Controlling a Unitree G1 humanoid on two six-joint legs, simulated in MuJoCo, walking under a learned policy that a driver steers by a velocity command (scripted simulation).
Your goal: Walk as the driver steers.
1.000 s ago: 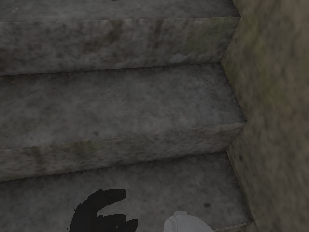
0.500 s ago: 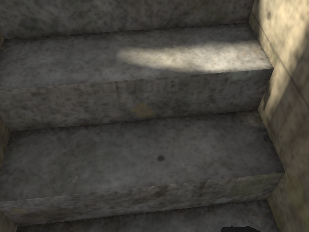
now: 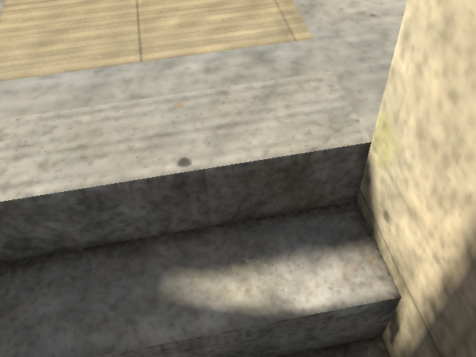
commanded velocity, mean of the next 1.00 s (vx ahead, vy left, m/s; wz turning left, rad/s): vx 0.33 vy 0.04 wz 0.00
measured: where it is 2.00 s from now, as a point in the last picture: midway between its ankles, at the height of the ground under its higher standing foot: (215, 238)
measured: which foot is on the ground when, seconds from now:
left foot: up 0.00-0.24, down 0.26-0.76, up 0.78-1.00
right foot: down 0.00-0.26, up 0.28-0.72, down 0.74-1.00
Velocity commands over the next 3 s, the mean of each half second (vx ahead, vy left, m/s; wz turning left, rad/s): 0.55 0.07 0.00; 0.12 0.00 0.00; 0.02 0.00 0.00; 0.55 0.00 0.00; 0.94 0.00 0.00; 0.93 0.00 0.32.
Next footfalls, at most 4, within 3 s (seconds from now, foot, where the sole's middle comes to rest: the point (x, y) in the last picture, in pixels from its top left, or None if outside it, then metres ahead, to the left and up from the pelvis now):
0.26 left None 0.26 0.14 -0.55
0.74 right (265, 269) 0.55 -0.02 -0.36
1.12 left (142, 279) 0.54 0.24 -0.36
2.10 left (164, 98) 0.89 0.19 -0.17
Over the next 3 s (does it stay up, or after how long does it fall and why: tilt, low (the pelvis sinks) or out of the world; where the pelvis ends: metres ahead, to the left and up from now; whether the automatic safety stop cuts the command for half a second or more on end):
stays up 1.49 0.19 0.57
